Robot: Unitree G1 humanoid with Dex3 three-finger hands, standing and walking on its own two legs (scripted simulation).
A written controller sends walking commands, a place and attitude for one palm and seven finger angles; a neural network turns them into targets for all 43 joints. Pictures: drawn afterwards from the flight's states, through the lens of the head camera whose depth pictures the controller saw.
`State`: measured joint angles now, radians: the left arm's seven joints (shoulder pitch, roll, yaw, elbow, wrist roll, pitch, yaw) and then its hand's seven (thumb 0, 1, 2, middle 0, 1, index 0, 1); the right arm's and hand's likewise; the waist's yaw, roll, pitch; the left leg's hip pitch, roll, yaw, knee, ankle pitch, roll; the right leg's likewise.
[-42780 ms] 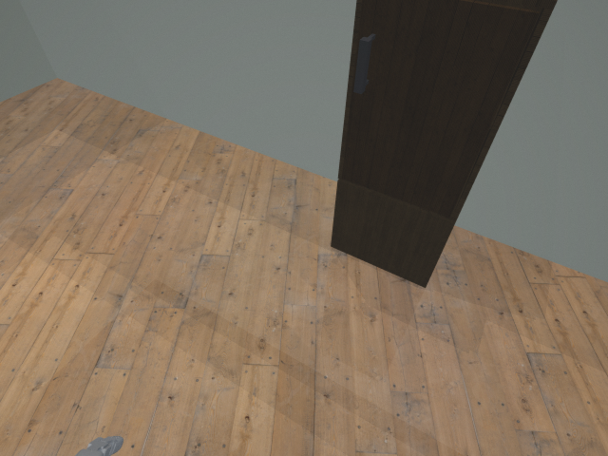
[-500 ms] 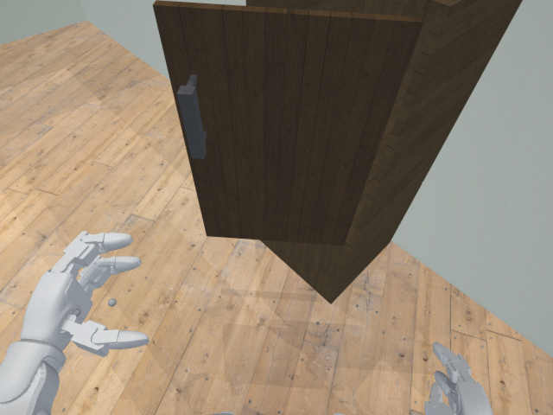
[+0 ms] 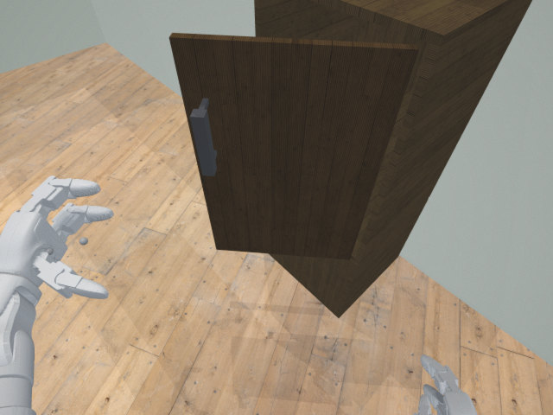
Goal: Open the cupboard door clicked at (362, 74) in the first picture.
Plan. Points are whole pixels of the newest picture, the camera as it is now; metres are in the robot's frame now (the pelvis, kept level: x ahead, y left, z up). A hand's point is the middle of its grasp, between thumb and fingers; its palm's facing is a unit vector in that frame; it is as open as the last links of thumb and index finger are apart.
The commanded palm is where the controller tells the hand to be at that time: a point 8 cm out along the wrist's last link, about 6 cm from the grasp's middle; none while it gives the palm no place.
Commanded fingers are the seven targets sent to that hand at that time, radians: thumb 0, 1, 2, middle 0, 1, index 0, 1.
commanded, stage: raise the hand with hooked fingers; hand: left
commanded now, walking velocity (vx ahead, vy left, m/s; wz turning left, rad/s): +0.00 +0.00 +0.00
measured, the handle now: (207, 137) +0.56 +0.18 +0.09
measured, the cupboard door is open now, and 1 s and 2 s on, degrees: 42 42 42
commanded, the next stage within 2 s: move the hooked fingers beside the handle in 0.46 s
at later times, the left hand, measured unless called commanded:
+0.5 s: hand (105, 245) +0.30 +0.26 +0.11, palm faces +0.04 -1.00 -0.04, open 14.0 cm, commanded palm +0.26 +0.30 +0.11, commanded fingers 0.00 -0.50 0.30 -0.30 -1.20 -0.30 -1.20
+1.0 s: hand (122, 213) +0.35 +0.25 +0.11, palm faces +0.01 -1.00 -0.02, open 14.0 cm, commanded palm +0.33 +0.30 +0.10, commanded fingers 0.00 -0.50 0.30 -0.30 -1.20 -0.30 -1.20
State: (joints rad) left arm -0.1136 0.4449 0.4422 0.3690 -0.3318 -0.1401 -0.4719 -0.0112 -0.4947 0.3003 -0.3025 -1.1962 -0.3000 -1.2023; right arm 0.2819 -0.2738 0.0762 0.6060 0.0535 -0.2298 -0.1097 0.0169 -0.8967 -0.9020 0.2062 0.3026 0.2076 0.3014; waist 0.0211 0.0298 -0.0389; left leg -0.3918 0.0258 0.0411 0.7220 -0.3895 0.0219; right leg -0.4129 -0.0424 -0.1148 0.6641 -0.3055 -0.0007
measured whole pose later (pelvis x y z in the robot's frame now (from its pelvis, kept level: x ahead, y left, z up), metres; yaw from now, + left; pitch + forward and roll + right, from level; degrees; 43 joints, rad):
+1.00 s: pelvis -0.01 -0.01 +0.00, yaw -1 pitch +6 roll -1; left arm -0.36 0.49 0.46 0.70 -0.29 -0.20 -0.50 -0.01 -0.50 0.30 -0.30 -1.20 -0.30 -1.20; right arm 0.31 -0.30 0.05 0.62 0.05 -0.18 -0.11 0.02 -0.90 -0.90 0.20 0.30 0.21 0.30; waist -0.02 0.02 -0.04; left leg -0.44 0.04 0.05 0.71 -0.37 0.00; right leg -0.49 -0.03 -0.10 0.68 -0.30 -0.02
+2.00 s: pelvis +0.01 +0.00 -0.01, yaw -2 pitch +14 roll -2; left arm -0.81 0.59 0.46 1.13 -0.15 -0.30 -0.41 -0.01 -0.50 0.30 -0.30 -1.20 -0.30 -1.20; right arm 0.40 -0.29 0.05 0.63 0.02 0.01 -0.06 0.01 -0.90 -0.90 0.20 0.30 0.21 0.30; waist -0.12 0.01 -0.07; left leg -0.63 0.05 0.07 0.79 -0.41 0.03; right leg -0.66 -0.02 -0.08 0.72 -0.30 0.00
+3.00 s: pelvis +0.02 +0.01 -0.02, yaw -3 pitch +18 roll -3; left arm -0.86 0.66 0.49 1.16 -0.13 -0.30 -0.43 -0.01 -0.50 0.30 -0.30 -1.20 -0.30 -1.20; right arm 0.41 -0.27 0.06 0.58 0.01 0.09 -0.03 0.01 -0.90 -0.90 0.21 0.30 0.21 0.30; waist -0.15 0.01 -0.09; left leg -0.72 0.06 0.06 0.86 -0.46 0.04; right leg -0.73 -0.01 -0.08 0.74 -0.33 0.02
